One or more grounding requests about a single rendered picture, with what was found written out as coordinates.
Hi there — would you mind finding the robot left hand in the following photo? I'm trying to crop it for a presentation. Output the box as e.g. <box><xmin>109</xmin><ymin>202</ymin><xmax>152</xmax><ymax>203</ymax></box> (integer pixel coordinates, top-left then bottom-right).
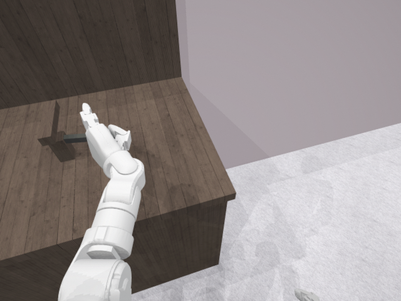
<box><xmin>80</xmin><ymin>103</ymin><xmax>132</xmax><ymax>168</ymax></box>

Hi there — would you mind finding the left robot upper arm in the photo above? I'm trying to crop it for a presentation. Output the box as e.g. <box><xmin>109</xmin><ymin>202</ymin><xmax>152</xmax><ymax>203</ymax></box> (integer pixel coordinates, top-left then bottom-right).
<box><xmin>60</xmin><ymin>259</ymin><xmax>132</xmax><ymax>301</ymax></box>

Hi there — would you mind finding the robot right hand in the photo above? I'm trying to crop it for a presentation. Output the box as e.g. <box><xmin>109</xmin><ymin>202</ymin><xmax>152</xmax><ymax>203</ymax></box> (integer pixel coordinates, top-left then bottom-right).
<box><xmin>294</xmin><ymin>288</ymin><xmax>320</xmax><ymax>301</ymax></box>

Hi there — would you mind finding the left robot forearm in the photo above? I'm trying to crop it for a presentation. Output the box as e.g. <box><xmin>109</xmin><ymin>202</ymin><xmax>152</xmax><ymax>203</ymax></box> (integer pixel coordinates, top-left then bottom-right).
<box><xmin>58</xmin><ymin>150</ymin><xmax>145</xmax><ymax>301</ymax></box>

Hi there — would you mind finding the tap lever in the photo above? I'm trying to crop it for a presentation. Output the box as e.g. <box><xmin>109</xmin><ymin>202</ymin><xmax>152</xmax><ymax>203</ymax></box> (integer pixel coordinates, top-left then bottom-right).
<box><xmin>63</xmin><ymin>127</ymin><xmax>121</xmax><ymax>144</ymax></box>

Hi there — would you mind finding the counter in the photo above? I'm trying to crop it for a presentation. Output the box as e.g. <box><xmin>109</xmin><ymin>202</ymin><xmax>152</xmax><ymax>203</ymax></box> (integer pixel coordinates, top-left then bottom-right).
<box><xmin>0</xmin><ymin>0</ymin><xmax>236</xmax><ymax>301</ymax></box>

